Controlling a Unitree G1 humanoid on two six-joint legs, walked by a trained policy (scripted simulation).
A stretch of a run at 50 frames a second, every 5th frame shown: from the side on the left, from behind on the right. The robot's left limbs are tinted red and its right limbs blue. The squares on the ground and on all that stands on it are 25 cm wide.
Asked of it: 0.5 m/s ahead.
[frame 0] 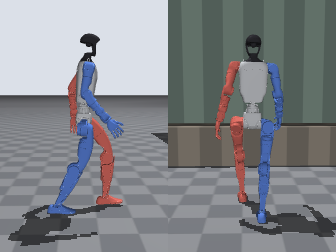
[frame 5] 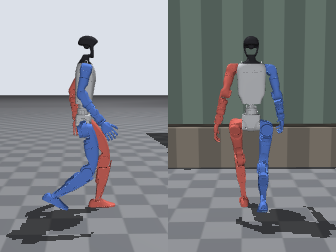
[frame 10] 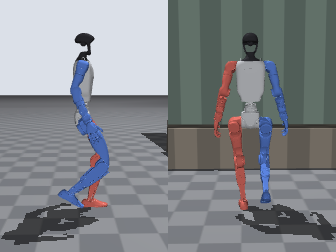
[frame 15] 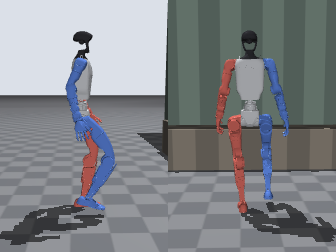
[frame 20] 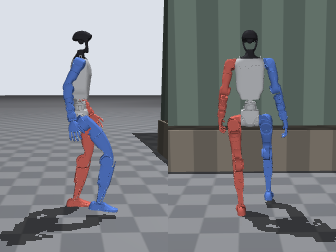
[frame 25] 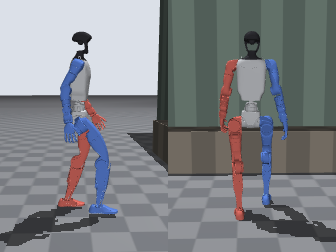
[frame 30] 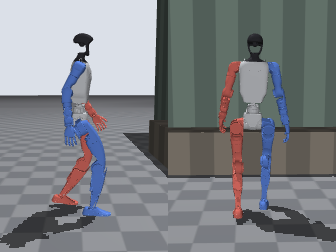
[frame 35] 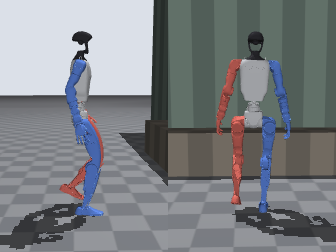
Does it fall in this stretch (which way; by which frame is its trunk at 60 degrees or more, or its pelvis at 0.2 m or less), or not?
no
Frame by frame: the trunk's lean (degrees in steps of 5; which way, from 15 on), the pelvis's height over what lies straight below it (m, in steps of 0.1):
0: 5, 0.8
5: 5, 0.7
10: 0, 0.8
15: 0, 0.8
20: 0, 0.8
25: 0, 0.8
30: 5, 0.8
35: 5, 0.8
